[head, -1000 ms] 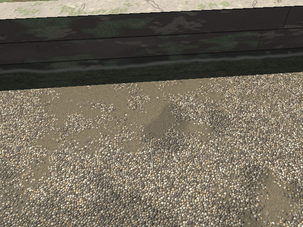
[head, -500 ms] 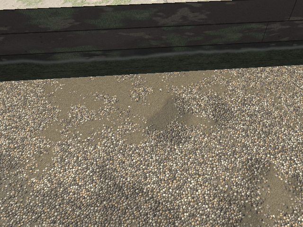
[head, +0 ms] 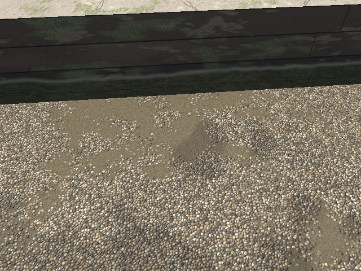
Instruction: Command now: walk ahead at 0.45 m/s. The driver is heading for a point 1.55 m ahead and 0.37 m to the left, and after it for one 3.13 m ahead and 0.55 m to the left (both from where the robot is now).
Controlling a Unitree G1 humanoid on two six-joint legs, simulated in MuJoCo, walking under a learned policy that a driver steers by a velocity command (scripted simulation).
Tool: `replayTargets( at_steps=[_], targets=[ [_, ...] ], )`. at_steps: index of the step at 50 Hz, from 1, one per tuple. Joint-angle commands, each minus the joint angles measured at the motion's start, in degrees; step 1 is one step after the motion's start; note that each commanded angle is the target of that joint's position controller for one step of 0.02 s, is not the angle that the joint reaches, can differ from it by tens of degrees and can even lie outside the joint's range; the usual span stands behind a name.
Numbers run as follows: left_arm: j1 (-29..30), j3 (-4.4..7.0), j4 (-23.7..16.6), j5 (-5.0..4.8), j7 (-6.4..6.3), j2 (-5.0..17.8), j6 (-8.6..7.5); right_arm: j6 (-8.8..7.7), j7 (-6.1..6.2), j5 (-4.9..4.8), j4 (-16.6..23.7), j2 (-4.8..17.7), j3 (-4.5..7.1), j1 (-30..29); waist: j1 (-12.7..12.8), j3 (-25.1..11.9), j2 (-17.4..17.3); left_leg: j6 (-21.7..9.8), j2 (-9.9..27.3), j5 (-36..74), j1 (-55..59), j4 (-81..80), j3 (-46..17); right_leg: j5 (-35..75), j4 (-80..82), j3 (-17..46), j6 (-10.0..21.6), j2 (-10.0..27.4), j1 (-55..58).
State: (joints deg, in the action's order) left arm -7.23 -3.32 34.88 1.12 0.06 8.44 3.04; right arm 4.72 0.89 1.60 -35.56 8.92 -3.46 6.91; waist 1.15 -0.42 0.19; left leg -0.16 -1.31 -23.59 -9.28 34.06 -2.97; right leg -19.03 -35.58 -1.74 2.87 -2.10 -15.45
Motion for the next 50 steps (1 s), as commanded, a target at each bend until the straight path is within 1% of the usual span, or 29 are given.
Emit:
replayTargets(
  at_steps=[1,2,3,4,5,6,7,8,9,11,13,16,20,28,29,30,32,35,43,44,45,46,47,48,49,50],
  targets=[
    [5.2,0.97,-6.2,0.56,0.3,3.4,-0.93,-0.66,-0.02,0.11,5.8,4.4,1.26,-5.5,0.6,-2.8,-0.3,-1.2,2.3,20.6,-1.8,-2.0,-2.7,21.2,3.1,3.6,1.6,4.5,1.1],
    [4.5,0.98,-6.0,0.67,0.4,3.4,-1.06,-0.61,-0.02,0.12,6.0,4.4,1.34,-5.2,0.7,-3.7,-0.2,-1.1,2.3,21.3,-1.4,-1.6,-2.6,21.8,2.7,3.4,1.5,4.5,1.2],
    [0.8,0.85,-4.5,-0.05,-0.45,3.6,-1.02,-1.1,0.17,0.02,4.1,3.8,1.27,-1.5,-0.4,-8.0,-0.4,-1.0,1.3,9.5,1.5,-3.0,-1.8,11.0,5.7,5.4,1.7,4.7,2.7],
    [5.5,0.8,-6.2,0.28,0.2,3.5,-1.1,-0.76,-0.04,0.13,6.0,3.7,0.93,-5.4,0.2,-0.9,0.4,-1.0,2.4,19.3,-2.6,-2.8,-2.9,20.3,3.9,4.2,1.7,4.7,0.1],
    [3.9,0.67,-5.8,0.71,0.35,3.0,-1.22,-0.67,-0.04,0.28,5.5,3.9,1.07,-4.9,0.6,-3.8,-0.2,-1.1,2.8,19.7,-1.6,-3.0,-3.3,20.7,4.3,4.5,1.7,5.1,1.9],
    [3.4,0.48,-5.4,0.68,0.46,2.7,-1.27,-0.56,-0.09,0.3,5.4,3.6,0.96,-4.8,0.6,-3.8,-0.3,-1.0,2.9,19.4,-1.2,-3.8,-3.5,20.8,5.1,4.8,1.6,5.4,2.0],
    [0.1,0.07,-3.6,-0.15,-0.34,2.4,-1.16,-0.81,0.02,0.12,2.8,3.2,0.92,-0.6,-0.7,-6.9,-1.0,-0.7,2.4,7.5,3.1,-7.8,-3.5,9.1,9.5,6.7,1.4,5.9,2.2],
    [5.2,0.19,-5.5,0.19,0.3,2.9,-1.18,-0.49,-0.18,0.18,5.3,2.7,0.42,-6.0,0.2,1.7,0.1,-0.6,3.4,18.6,-2.2,-7.2,-4.2,18.8,8.7,5.7,1.1,5.6,0.1],
    [3.5,-0.02,-4.8,0.76,0.48,2.1,-1.32,-0.45,-0.19,0.41,4.5,2.8,0.43,-5.4,0.5,-2.0,-0.4,-0.5,4.1,19.6,-0.3,-9.0,-4.9,19.9,10.4,6.3,1.0,6.5,3.0],
    [1.8,0.25,-3.5,0.65,0.65,3.1,-1.57,-0.37,-0.23,0.4,3.4,3.8,0.8,-3.9,0.2,-2.1,-0.4,-0.2,4.5,20.4,1.6,-11.4,-5.2,21.3,12.6,6.8,1.0,6.7,4.4],
    [0.7,0.61,-2.5,0.41,0.68,3.8,-1.89,-0.53,-0.24,0.25,2.2,4.5,1.19,-2.5,0.1,-3.4,-0.5,-0.2,4.9,21.5,3.5,-13.1,-5.4,23.2,14.1,7.3,1.3,7.0,6.7],
    [0.1,0.99,-1.3,-0.04,0.76,4.2,-2.07,-0.54,-0.37,-0.08,1.2,4.7,1.54,-1.6,-0.2,-3.9,-0.1,-0.2,5.3,21.5,4.6,-14.9,-5.2,23.9,16.0,7.4,1.6,7.2,8.2],
    [0.0,1.37,-0.5,-0.36,0.92,4.2,-2.06,-0.54,-0.51,-0.38,0.5,4.7,1.85,-1.0,-0.3,-4.5,0.0,-0.2,5.5,21.2,4.5,-16.1,-4.9,24.7,17.1,7.4,1.9,7.5,9.6],
    [-0.5,2.08,0.1,-0.43,0.84,5.1,-1.5,-0.5,-0.46,-0.48,0.4,5.4,2.26,-0.2,-0.1,-4.4,-0.2,-0.2,5.6,20.9,2.8,-16.2,-4.5,25.3,17.0,7.2,2.4,7.7,10.5],
    [-0.3,2.37,0.3,-1.17,-0.22,6.5,-1.07,-0.75,0.06,-0.82,-0.5,6.1,2.53,0.4,-0.7,-4.4,-0.5,-0.1,3.9,16.6,3.3,-14.3,-3.2,23.0,15.7,7.8,2.2,7.0,9.1],
    [0.1,2.36,0.0,-1.09,-0.73,6.5,-0.73,-0.86,0.22,-0.78,-0.3,5.7,2.37,0.9,-0.9,-4.3,-0.2,-0.2,4.0,16.0,2.3,-13.9,-3.2,22.6,15.3,7.8,2.4,7.1,8.7],
    [0.3,2.35,-0.5,-0.81,-1.05,6.3,-0.23,-0.99,0.29,-0.74,-0.3,5.6,2.26,0.9,-0.6,-3.4,0.1,-0.5,3.9,15.6,0.6,-13.1,-3.3,21.5,14.7,7.6,2.6,6.9,7.7],
    [0.1,2.52,-0.9,-0.47,-1.09,6.6,0.27,-1.0,0.32,-0.53,0.1,6.2,2.32,0.9,-0.3,-3.4,0.3,-0.9,3.8,16.1,-0.7,-11.4,-3.2,21.5,13.1,7.5,3.0,6.7,6.9],
    [0.4,2.8,-2.4,-0.08,-1.14,6.9,1.07,-0.85,0.09,-0.17,1.1,6.6,2.4,0.9,0.0,-3.1,0.2,-1.7,3.3,14.7,-2.5,-9.2,-3.3,17.6,11.0,7.6,3.1,6.5,4.1],
    [0.5,2.02,-2.4,0.11,-1.02,5.0,0.93,-0.88,-0.02,-0.08,0.9,5.0,1.74,1.3,-0.2,-4.6,0.1,-1.4,3.6,11.2,-1.0,-11.7,-3.9,12.6,12.9,7.7,2.5,6.6,4.1],
    [1.5,1.43,-2.5,0.14,-0.51,4.4,0.33,-0.72,-0.67,0.16,1.4,3.6,1.02,-0.1,-0.6,-2.6,0.7,-1.1,3.3,7.1,-1.5,-13.6,-3.8,5.4,14.8,7.9,1.2,6.0,3.0],
    [1.7,0.91,-2.2,0.12,-0.11,3.6,-0.05,-0.64,-1.03,0.27,1.0,2.9,0.53,-0.2,-0.6,-1.7,0.3,-0.9,3.5,5.4,-0.8,-15.9,-4.3,1.5,16.9,8.1,0.5,5.8,2.6],
    [1.4,0.76,-1.7,0.08,0.16,3.9,-0.34,-0.67,-1.22,0.3,0.5,3.1,0.39,0.0,-0.7,-0.4,-0.1,-0.8,3.5,5.0,-0.5,-17.1,-4.5,0.5,18.1,8.1,-0.1,5.5,2.5],
    [0.4,1.19,-1.3,0.22,-0.07,4.5,-0.08,-0.86,-0.6,0.12,-0.7,4.7,0.93,1.5,-0.2,0.4,-0.6,-1.2,3.4,6.9,0.2,-16.5,-4.5,3.1,18.3,8.0,0.5,5.3,2.7],
    [-0.1,1.33,-0.9,0.18,-0.19,5.3,-0.12,-1.05,-0.3,0.11,-1.1,5.3,1.05,2.3,-0.5,0.4,-0.2,-1.3,3.4,7.7,1.0,-16.2,-4.3,4.0,18.1,7.9,0.8,5.2,2.9],
    [-0.3,1.41,-0.7,0.04,-0.25,5.6,-0.25,-1.29,-0.14,0.07,-1.3,5.5,1.09,2.6,-0.5,0.2,0.0,-1.5,3.4,8.0,1.2,-15.7,-4.2,4.6,17.8,7.7,1.0,5.0,3.3]
  ],
)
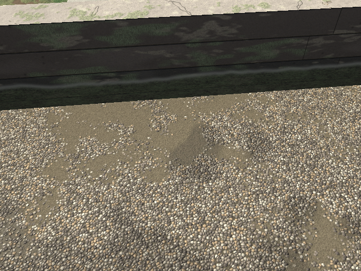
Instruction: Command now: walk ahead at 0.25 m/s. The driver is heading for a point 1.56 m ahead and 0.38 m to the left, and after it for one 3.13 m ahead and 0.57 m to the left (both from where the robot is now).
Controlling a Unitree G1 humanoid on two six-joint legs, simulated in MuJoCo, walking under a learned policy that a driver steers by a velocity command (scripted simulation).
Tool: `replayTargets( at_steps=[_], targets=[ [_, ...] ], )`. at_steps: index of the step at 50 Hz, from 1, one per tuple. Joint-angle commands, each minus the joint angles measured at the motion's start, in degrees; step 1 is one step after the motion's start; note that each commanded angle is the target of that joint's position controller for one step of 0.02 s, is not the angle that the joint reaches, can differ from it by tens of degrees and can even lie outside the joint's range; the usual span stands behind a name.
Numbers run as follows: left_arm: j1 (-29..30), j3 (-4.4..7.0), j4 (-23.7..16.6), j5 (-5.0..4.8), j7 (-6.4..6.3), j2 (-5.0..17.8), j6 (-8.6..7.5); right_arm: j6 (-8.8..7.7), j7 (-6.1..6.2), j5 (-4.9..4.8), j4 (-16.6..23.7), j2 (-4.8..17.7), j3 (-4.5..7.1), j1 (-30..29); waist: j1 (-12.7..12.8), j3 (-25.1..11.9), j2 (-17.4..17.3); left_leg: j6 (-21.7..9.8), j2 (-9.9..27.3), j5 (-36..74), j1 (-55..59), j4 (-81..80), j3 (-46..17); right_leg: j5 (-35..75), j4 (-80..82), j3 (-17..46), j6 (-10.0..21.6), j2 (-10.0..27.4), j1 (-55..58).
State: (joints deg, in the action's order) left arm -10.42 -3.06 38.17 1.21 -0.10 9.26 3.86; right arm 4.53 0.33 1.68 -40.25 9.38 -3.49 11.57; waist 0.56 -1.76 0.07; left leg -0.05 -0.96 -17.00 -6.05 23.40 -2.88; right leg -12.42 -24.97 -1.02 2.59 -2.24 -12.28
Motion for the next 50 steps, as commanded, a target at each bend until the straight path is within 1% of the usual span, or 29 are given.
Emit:
replayTargets(
  at_steps=[1,6,7,8,11,13,23,24,25,26,29,30,31,32,34,35,36,37,38,41,42,43,44,45,46,47,48,49,50],
  targets=[
    [2.9,1.18,-3.9,-0.2,-0.13,4.9,-1.2,-1.3,0.51,-0.15,3.3,5.0,1.16,-2.1,0.1,1.2,0.1,-1.7,2.8,1.3,-2.1,-4.5,-3.9,-1.8,6.6,6.8,1.4,5.0,0.6],
    [3.8,1.12,-4.3,-0.44,-0.45,4.2,-1.31,-1.66,0.64,-0.41,3.7,4.2,1.0,-2.6,0.1,1.3,-0.1,-2.3,1.7,1.4,-3.4,-0.5,-2.5,-1.3,2.5,5.4,2.2,4.0,0.2],
    [6.7,1.03,-6.1,0.03,0.25,3.5,-1.52,-1.32,0.68,-0.43,6.1,4.3,0.96,-5.9,1.0,3.3,0.1,-2.2,2.7,13.0,-5.3,1.7,-3.3,9.7,-1.0,3.7,2.2,4.0,-0.6],
    [5.2,1.04,-6.0,0.48,0.42,3.2,-1.76,-1.14,0.79,-0.35,6.3,5.0,1.23,-4.9,1.1,-1.0,-0.4,-2.3,3.0,15.7,-3.4,2.9,-3.3,12.1,-2.5,3.4,2.3,4.1,1.1],
    [5.0,1.1,-6.4,0.56,0.16,3.3,-1.99,-0.77,1.1,-0.16,7.4,4.8,1.32,-5.0,1.0,-3.5,-0.9,-2.2,2.7,19.7,-2.0,5.7,-2.8,16.2,-5.5,2.6,2.2,3.9,1.5],
    [5.5,1.1,-6.8,0.53,-0.05,3.2,-1.79,-0.41,1.19,-0.03,8.1,4.6,1.31,-5.6,0.9,-3.6,-0.9,-2.1,2.3,20.4,-2.2,7.1,-2.5,17.5,-6.7,2.3,2.0,3.9,0.9],
    [7.6,0.99,-8.6,0.45,0.3,2.9,-1.81,0.05,0.72,0.06,10.5,4.1,1.55,-9.5,0.9,-4.1,0.0,-1.1,1.6,16.6,-3.7,10.3,-2.2,18.4,-9.0,2.2,1.6,4.8,-1.5],
    [5.0,0.91,-7.6,-0.31,-0.51,3.2,-1.67,-0.46,0.82,-0.12,9.1,3.7,1.58,-7.0,0.0,-7.3,-0.3,-1.0,0.4,4.4,-1.5,9.2,-1.3,7.4,-6.3,4.2,1.8,5.0,-0.5],
    [7.2,0.9,-8.2,-0.67,-0.62,3.5,-1.35,-0.55,0.65,-0.09,9.5,3.1,1.23,-8.5,-0.4,-2.4,0.6,-1.0,0.2,2.5,-3.7,8.5,-1.3,5.3,-5.2,4.7,1.8,5.0,-2.9],
    [8.0,0.88,-8.7,-0.65,-0.65,3.5,-1.14,-0.63,0.54,-0.04,9.6,3.0,1.14,-9.1,-0.3,-0.9,0.9,-1.0,0.2,1.8,-4.5,8.3,-1.6,3.9,-4.7,5.0,1.8,5.1,-3.9],
    [7.8,0.79,-9.2,-0.38,-0.53,3.4,-1.02,-0.99,0.34,-0.11,9.5,3.2,1.07,-9.3,0.0,0.2,0.7,-1.2,0.5,2.7,-4.9,8.3,-2.1,2.0,-4.6,4.9,1.6,4.8,-4.9],
    [10.2,0.75,-10.5,0.16,0.3,3.2,-1.39,-0.73,0.26,-0.3,11.1,3.9,1.1,-11.9,1.0,1.9,0.6,-1.2,1.9,14.1,-6.8,9.0,-3.3,12.6,-7.8,2.8,1.2,4.5,-5.1],
    [5.6,0.76,-8.9,0.16,-0.34,3.0,-1.57,-1.24,0.5,-0.21,9.2,4.0,1.46,-8.3,0.5,-4.7,-0.8,-1.5,1.1,4.8,-3.1,8.6,-2.6,3.4,-5.9,4.1,1.4,4.4,-2.1],
    [6.8,0.81,-9.1,-0.17,-0.47,3.3,-1.5,-1.37,0.48,-0.23,9.5,3.4,1.17,-8.9,0.2,-1.6,-0.3,-1.4,0.8,4.1,-4.3,8.2,-2.4,2.6,-5.4,4.3,1.3,4.3,-3.5],
    [7.4,0.84,-9.4,-0.2,-0.61,3.3,-1.35,-1.5,0.48,-0.21,9.5,3.3,1.06,-9.3,0.4,-0.9,-0.2,-1.6,0.9,4.2,-4.8,8.0,-2.6,2.5,-5.4,4.3,1.3,4.3,-3.4],
    [10.0,0.81,-10.7,0.3,0.18,3.1,-1.48,-1.0,0.37,-0.4,11.1,3.9,1.09,-11.9,1.3,1.7,0.2,-1.5,2.0,15.3,-7.1,8.9,-3.5,13.2,-8.3,2.4,1.0,4.3,-4.3],
    [8.2,0.82,-10.1,0.92,0.41,2.8,-1.72,-0.86,0.37,-0.23,10.7,4.4,1.43,-11.0,1.7,-1.8,-0.3,-1.6,2.3,17.2,-5.7,9.6,-3.8,14.9,-9.1,2.1,1.0,4.3,-2.7],
    [4.6,0.77,-8.7,0.26,-0.4,2.8,-1.79,-1.38,0.63,-0.26,9.2,3.9,1.48,-7.6,0.7,-6.7,-1.0,-1.5,1.0,6.3,-2.5,8.9,-2.4,5.2,-7.0,3.5,1.1,4.3,-0.6],
    [6.5,0.82,-9.1,-0.15,-0.61,3.1,-1.6,-1.46,0.58,-0.23,9.5,3.1,1.11,-8.4,0.3,-3.1,-0.1,-1.4,0.7,4.8,-4.1,8.4,-2.2,4.1,-6.2,3.8,1.1,4.2,-2.3],
    [7.4,0.83,-9.6,-0.21,-0.73,3.2,-1.1,-1.38,0.45,-0.13,9.5,3.2,1.05,-8.8,0.3,-0.7,0.4,-1.4,0.6,4.3,-5.2,8.4,-2.3,3.4,-5.7,4.1,1.3,4.4,-3.4],
    [9.9,0.77,-10.7,0.34,0.11,2.9,-1.31,-0.89,0.31,-0.25,11.0,3.7,1.0,-11.2,1.2,1.5,0.8,-1.3,1.8,15.5,-7.2,9.3,-3.3,13.9,-8.8,2.2,1.1,4.4,-4.3],
    [5.3,0.75,-9.1,0.28,-0.54,2.7,-1.48,-1.36,0.53,-0.13,9.1,3.9,1.37,-7.4,0.6,-5.3,-0.5,-1.5,0.9,6.1,-3.3,9.0,-2.5,4.9,-6.9,3.6,1.2,4.3,-1.2],
    [6.4,0.8,-9.3,-0.06,-0.65,3.1,-1.39,-1.45,0.5,-0.14,9.4,3.4,1.1,-7.9,0.3,-2.3,0.1,-1.4,0.7,5.2,-4.5,8.7,-2.3,4.1,-6.4,3.8,1.2,4.2,-2.6],
    [9.6,0.84,-10.6,0.43,0.09,3.0,-1.55,-1.0,0.4,-0.2,11.0,3.8,1.06,-10.8,1.1,0.8,0.6,-1.4,1.9,16.0,-6.9,9.4,-3.4,14.2,-9.1,2.2,1.1,4.3,-3.8],
    [5.3,0.79,-9.1,0.22,-0.59,2.8,-1.64,-1.45,0.62,-0.13,9.1,4.0,1.39,-7.3,0.6,-5.8,-0.8,-1.5,1.0,6.3,-3.2,9.1,-2.5,5.3,-7.2,3.5,1.3,4.3,-0.8],
    [6.6,0.83,-9.3,-0.15,-0.69,3.2,-1.41,-1.43,0.55,-0.15,9.5,3.4,1.14,-8.0,0.3,-2.2,-0.1,-1.4,0.6,5.2,-4.6,8.8,-2.2,4.5,-6.5,3.8,1.2,4.3,-2.7],
    [9.8,0.81,-10.7,0.34,0.08,3.0,-1.49,-0.9,0.41,-0.21,11.1,3.8,1.03,-10.9,1.1,1.1,0.6,-1.3,1.8,15.9,-7.2,9.6,-3.3,14.5,-9.2,2.1,1.0,4.4,-4.1],
    [8.1,0.82,-10.2,0.9,0.29,2.7,-1.77,-0.81,0.39,-0.04,10.7,4.4,1.42,-10.2,1.5,-2.4,-0.1,-1.5,2.1,17.7,-5.7,10.3,-3.6,16.1,-9.9,1.9,1.1,4.4,-2.4],
    [4.0,0.7,-8.6,0.18,-0.48,2.8,-1.74,-1.24,0.62,-0.12,9.0,3.9,1.45,-6.4,0.5,-7.0,-0.8,-1.4,0.8,5.5,-2.6,9.3,-2.4,5.3,-7.1,3.7,1.3,4.6,-0.6]
  ],
)
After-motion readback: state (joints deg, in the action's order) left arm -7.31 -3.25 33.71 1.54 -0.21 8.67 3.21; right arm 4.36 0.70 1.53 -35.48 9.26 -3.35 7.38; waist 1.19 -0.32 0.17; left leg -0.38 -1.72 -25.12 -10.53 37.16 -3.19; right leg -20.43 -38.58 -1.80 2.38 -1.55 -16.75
